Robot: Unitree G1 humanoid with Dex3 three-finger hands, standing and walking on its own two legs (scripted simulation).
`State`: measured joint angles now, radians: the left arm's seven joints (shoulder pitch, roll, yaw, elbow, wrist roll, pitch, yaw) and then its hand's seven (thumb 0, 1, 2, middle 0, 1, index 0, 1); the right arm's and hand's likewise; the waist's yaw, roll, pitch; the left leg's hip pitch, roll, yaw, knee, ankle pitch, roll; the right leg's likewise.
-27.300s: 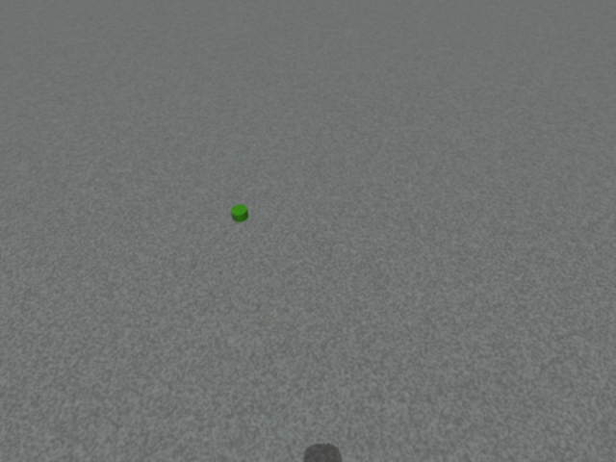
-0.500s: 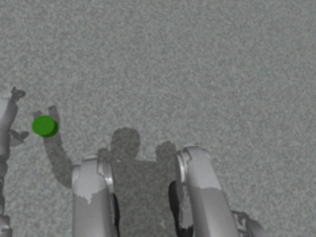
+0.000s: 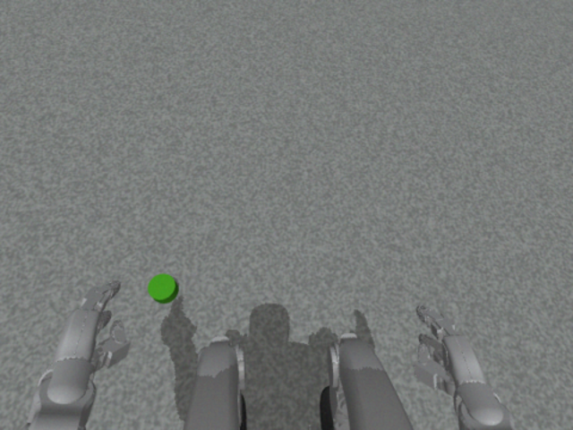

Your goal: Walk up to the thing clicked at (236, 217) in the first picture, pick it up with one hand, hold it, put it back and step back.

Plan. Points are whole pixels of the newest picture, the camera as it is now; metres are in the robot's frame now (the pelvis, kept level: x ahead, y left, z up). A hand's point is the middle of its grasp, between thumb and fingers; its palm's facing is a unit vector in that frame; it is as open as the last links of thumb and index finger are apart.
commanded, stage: home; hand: left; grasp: from above
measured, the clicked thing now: (163, 288) +0.47 +0.31 -0.55
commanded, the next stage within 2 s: none
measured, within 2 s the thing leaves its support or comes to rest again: neither
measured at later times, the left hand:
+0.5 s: hand (103, 365) +0.22 +0.18 +0.10, palm faces +0.10 -0.97 -0.21, open 7.4 cm
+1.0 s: hand (99, 381) +0.21 +0.18 +0.10, palm faces +0.10 -0.97 -0.20, open 7.4 cm
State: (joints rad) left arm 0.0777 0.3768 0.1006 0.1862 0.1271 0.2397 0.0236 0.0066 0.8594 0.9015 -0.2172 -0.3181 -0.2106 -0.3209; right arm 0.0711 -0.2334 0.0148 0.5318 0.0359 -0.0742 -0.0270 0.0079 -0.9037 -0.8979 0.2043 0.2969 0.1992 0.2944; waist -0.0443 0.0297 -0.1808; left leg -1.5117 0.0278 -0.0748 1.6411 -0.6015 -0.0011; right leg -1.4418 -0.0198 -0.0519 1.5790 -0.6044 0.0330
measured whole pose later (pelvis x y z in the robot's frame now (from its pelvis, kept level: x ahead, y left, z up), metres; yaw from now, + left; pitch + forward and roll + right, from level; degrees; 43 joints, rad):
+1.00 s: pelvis +0.06 -0.01 +0.15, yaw +3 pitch +9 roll -3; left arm 0.49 0.22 0.03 -0.13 -0.05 0.46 0.02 0.01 0.90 0.90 -0.21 -0.30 -0.20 -0.30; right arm 0.28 -0.21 0.04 0.55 0.00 -0.25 -0.18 0.01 -0.90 -0.90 0.21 0.30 0.20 0.30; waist -0.03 0.04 -0.16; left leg -0.69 0.04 -0.05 1.01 -0.47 -0.01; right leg -0.63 -0.01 -0.06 0.93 -0.46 0.02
